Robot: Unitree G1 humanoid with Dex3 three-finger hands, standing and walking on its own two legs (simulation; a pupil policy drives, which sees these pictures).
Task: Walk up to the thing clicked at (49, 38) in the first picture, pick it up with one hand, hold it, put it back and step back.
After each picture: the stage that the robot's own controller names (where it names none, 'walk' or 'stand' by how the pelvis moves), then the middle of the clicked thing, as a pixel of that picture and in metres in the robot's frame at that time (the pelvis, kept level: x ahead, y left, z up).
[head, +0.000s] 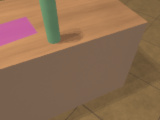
stand; (50, 19) +0.68 +0.18 +0.07
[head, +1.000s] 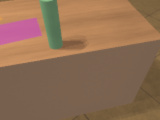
rise first; (52, 24) +0.63 +0.19 +0.08
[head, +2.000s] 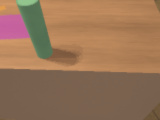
rise first; (37, 30) +0.51 +0.22 +0.10
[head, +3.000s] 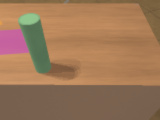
stand; (37, 47) +0.48 +0.20 +0.07
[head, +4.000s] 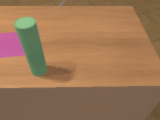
stand; (33, 50) +0.48 +0.21 +0.07
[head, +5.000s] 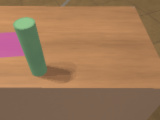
stand; (32, 50) +0.48 +0.22 +0.07
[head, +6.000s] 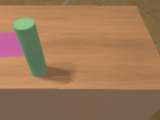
stand; (33, 51) +0.47 +0.22 +0.07
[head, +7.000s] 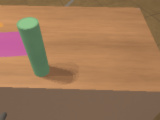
rise first; (35, 50) +0.48 +0.21 +0.07
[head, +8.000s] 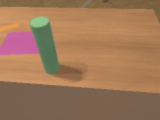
go down; (46, 48) +0.49 +0.20 +0.07
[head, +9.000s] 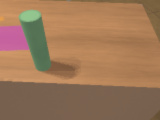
go down; (37, 44) +0.50 +0.19 +0.08
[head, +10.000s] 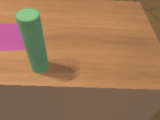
go down; (34, 45) +0.47 +0.18 +0.09
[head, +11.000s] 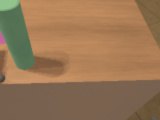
close in; (17, 38) +0.46 +0.20 +0.11
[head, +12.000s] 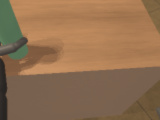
close; (5, 25) +0.49 +0.21 +0.13
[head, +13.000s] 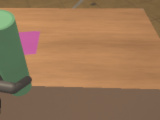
lift; (10, 61) +0.31 +0.21 +0.21
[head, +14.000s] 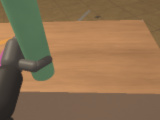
lift; (32, 39) +0.33 +0.15 +0.28
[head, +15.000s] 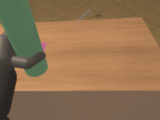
hold; (23, 35) +0.33 +0.16 +0.29
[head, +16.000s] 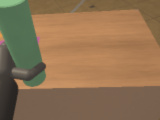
crouch; (24, 47) +0.32 +0.16 +0.25
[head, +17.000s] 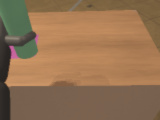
crouch; (15, 17) +0.42 +0.20 +0.27
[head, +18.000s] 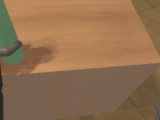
lower; (1, 28) +0.49 +0.21 +0.12
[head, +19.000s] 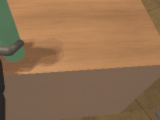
lower; (2, 27) +0.48 +0.21 +0.13
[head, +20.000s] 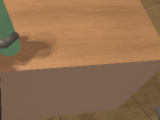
lower; out of the picture +0.50 +0.22 +0.14
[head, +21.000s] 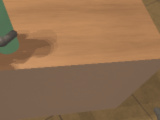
lower; out of the picture +0.50 +0.22 +0.14
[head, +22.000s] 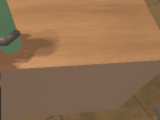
loosen; out of the picture +0.50 +0.22 +0.14
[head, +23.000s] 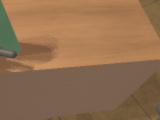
withdraw; out of the picture +0.49 +0.21 +0.14
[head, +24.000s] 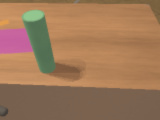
sink last; (41, 45) +0.47 +0.20 +0.11
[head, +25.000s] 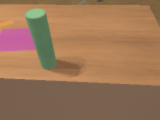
stand; (43, 42) +0.50 +0.21 +0.10
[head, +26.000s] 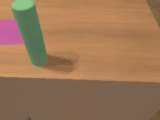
stand; (32, 36) +0.49 +0.21 +0.12
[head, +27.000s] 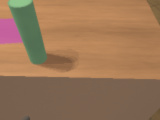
stand; (31, 34) +0.49 +0.21 +0.13
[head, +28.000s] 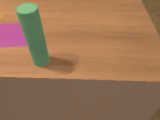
stand; (35, 38) +0.50 +0.21 +0.10
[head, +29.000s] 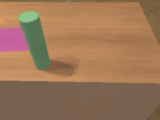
walk; (36, 44) +0.51 +0.21 +0.07
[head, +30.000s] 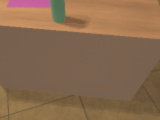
walk; out of the picture +0.76 +0.14 +0.09
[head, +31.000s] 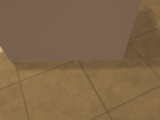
stand; out of the picture +1.08 +0.24 +0.10
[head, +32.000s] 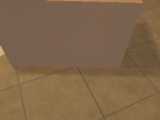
stand; out of the picture +1.12 +0.20 +0.08
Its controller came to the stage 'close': yes
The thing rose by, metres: 0.21
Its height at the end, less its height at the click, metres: +0.00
